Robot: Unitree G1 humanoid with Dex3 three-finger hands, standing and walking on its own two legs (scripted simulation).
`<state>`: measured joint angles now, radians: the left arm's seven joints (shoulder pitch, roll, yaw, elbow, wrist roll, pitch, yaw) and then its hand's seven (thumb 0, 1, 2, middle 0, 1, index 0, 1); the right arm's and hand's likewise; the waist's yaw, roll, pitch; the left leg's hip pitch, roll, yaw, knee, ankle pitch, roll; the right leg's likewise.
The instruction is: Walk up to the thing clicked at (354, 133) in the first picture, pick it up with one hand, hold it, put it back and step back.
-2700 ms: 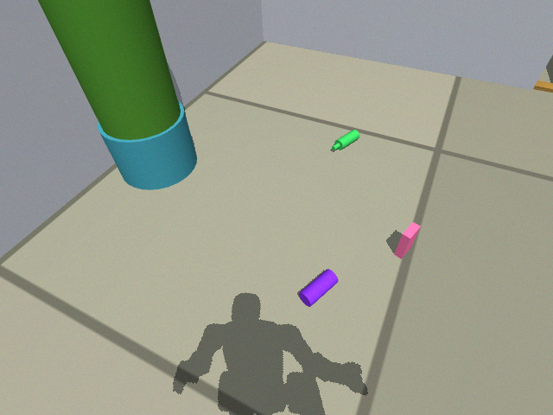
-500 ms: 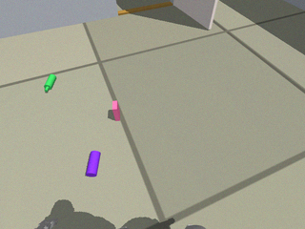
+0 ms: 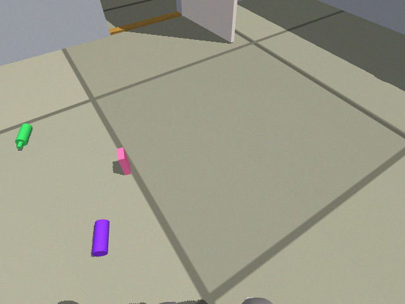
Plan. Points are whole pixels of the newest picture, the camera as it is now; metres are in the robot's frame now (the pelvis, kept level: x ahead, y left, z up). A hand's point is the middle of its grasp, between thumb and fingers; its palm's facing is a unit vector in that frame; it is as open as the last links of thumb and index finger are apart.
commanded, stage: walk up
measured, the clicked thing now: (23, 136) +1.19 +1.25 -0.71
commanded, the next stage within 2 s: stand in 0.96 s
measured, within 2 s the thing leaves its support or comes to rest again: neither
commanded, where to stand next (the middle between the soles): +0.08 +0.00 m, yaw -3 degrees
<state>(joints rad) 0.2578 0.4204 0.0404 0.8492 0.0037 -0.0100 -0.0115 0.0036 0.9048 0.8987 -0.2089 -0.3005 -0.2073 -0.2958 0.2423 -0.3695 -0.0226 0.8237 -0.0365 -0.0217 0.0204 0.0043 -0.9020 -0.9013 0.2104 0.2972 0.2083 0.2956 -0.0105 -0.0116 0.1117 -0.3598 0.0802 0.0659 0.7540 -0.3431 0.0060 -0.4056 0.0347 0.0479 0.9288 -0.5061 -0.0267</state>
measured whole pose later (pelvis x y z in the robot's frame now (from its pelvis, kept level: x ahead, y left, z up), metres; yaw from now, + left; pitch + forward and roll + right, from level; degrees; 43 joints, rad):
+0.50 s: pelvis +0.01 +0.00 +0.02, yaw -4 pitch -3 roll +0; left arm 0.14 0.35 0.00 1.02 0.00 -0.03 -0.01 0.00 0.90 0.90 -0.21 -0.30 -0.21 -0.30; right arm 0.15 -0.37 0.00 1.03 -0.01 -0.02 0.02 0.00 -0.91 -0.90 0.21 0.30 0.20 0.29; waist 0.00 0.01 0.06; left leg -0.25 0.05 0.04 0.58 -0.28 -0.02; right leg -0.25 0.04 0.08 0.60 -0.30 0.00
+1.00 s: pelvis +0.03 +0.02 +0.03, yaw -6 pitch -3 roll +0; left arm 0.07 0.34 0.00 1.15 0.00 -0.01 -0.01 0.00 0.91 0.90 -0.21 -0.30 -0.21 -0.30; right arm 0.08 -0.36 -0.02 1.14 -0.01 -0.01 0.01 0.00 -0.91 -0.90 0.21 0.30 0.20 0.29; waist -0.02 0.00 0.07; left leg -0.13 0.04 0.09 0.38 -0.20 -0.01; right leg -0.14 0.02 0.13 0.38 -0.20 0.02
